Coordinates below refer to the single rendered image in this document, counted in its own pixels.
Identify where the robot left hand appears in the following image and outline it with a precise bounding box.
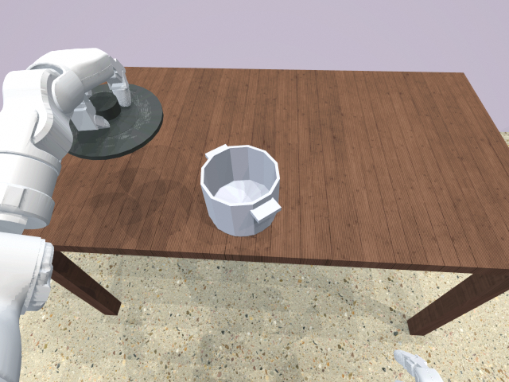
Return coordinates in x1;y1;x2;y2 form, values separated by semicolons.
34;48;131;131

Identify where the knob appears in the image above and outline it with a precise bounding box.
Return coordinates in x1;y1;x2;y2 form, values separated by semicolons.
89;92;121;121

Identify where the robot left forearm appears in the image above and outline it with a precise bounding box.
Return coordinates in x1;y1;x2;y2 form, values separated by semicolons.
0;60;84;235

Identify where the table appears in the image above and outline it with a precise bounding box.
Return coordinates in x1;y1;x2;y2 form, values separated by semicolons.
22;67;509;336

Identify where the lid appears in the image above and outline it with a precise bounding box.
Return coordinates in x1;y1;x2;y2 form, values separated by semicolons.
68;84;164;160

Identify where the robot right hand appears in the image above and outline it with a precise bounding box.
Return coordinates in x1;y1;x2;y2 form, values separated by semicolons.
394;349;444;382

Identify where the pot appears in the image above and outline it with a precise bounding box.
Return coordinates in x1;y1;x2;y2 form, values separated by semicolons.
200;144;282;236

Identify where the left robot upper arm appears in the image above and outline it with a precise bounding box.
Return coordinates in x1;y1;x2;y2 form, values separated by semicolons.
0;232;54;382

